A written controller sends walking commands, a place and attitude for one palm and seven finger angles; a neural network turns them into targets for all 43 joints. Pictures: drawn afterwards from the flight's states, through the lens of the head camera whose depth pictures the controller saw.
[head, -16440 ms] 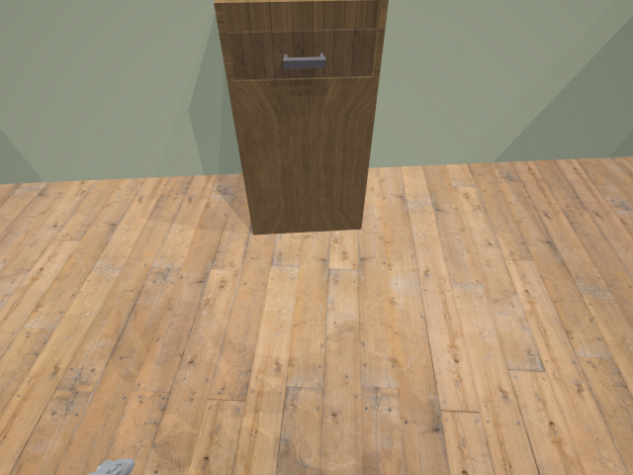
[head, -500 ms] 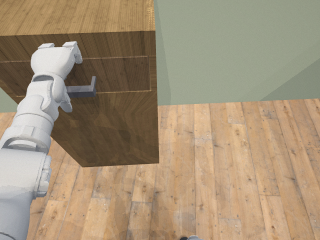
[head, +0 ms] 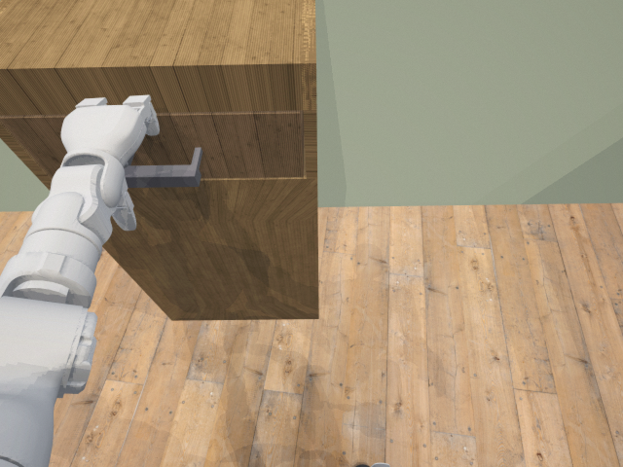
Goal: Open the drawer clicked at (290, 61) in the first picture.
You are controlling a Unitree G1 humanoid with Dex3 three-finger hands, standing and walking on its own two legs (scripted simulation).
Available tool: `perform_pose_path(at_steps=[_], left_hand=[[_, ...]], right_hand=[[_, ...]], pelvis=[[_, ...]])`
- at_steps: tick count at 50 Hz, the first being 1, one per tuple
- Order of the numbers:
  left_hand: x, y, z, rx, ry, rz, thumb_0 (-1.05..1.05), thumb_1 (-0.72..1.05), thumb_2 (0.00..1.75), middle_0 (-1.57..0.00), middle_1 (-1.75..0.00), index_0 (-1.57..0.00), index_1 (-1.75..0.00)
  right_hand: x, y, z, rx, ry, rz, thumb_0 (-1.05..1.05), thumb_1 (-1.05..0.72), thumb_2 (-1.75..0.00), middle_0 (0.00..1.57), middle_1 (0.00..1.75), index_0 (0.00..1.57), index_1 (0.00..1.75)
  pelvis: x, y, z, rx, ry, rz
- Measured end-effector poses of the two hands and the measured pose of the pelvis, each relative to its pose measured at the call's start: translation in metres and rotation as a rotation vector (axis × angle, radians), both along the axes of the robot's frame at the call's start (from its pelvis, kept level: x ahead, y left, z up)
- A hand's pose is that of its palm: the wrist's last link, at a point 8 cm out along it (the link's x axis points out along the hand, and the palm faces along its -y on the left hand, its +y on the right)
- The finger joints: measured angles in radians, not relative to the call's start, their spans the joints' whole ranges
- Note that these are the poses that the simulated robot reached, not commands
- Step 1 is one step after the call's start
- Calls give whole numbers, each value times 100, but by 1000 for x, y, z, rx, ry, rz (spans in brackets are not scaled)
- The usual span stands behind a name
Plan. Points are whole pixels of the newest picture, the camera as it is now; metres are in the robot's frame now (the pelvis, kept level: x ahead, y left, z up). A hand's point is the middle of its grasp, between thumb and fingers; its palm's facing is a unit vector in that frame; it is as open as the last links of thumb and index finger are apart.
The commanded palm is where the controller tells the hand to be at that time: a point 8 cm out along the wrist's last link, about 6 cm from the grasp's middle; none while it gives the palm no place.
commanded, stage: move the hooked fingers above the handle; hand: left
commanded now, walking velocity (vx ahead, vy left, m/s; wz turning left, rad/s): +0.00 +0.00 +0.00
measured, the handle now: (160, 165) +0.55 +0.24 +0.03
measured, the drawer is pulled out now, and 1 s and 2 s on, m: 0.00 0.00 0.00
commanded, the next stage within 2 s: lower the fingers behind the handle in 0.02 s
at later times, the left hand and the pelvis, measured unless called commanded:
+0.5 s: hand (152, 181) +0.49 +0.23 +0.06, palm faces -0.12 +0.02 -0.99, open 13.8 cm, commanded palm +0.48 +0.23 +0.11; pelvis +0.00 +0.00 +0.00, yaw -1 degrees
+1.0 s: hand (160, 192) +0.50 +0.23 +0.02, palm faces -0.08 -0.01 -1.00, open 13.8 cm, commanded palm +0.49 +0.23 +0.08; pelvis +0.00 +0.00 -0.02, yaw -1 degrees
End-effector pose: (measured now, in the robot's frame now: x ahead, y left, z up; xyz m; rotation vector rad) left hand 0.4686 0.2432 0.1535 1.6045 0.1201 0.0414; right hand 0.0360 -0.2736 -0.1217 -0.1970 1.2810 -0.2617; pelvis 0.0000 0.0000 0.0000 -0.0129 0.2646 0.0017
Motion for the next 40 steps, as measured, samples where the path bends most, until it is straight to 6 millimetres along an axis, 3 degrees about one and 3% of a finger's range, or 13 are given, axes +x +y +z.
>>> perform_pose_path(at_steps=[5, 10, 15, 21, 26, 31, 40], left_hand=[[2, -26, -12, -46, 61, -114, 0, -49, 30, -32, -120, -32, -120], [9, -44, -19, -74, -6, -198, 0, -49, 30, -32, -120, -32, -120], [15, -34, -20, -41, -84, -120, 0, -49, 30, -32, -120, -32, -120], [11, -16, -32, 7, -1, -1, 0, -49, 30, -32, -120, -32, -120], [9, -23, -41, -27, 68, -54, 0, -49, 30, -32, -120, -32, -120], [12, -32, -42, -61, 21, -140, 0, -49, 30, -32, -120, -32, -120], [9, -9, -61, -19, 5, -44, 0, -49, 30, -32, -120, -32, -120]], right_hand=[[-5, -5, 5, -28, 10, -19, 0, -90, -90, 20, 30, 21, 30], [-12, -6, 5, -43, 12, -33, 0, -90, -90, 20, 30, 21, 30], [-22, -1, -4, -9, 36, -37, 0, -90, -90, 20, 30, 20, 30], [-29, 8, -10, 36, 70, -52, 0, -90, -90, 20, 30, 21, 30], [-29, 6, -4, 8, 69, -55, 0, -90, -90, 21, 30, 21, 30], [-27, -3, 1, -39, 54, -49, 0, -90, -90, 21, 30, 21, 30], [-29, -5, -5, -34, 68, -38, 0, -90, -90, 20, 30, 21, 30]], pelvis=[[2, -1, 1, -1, -11, -1], [1, -1, -2, 2, 7, -12], [0, 0, -5, 5, 38, -26], [2, -1, -4, 5, 43, -27], [3, -3, -3, 1, 30, -15], [2, -2, -6, 0, 41, -16], [0, 2, -11, -2, 74, -25]])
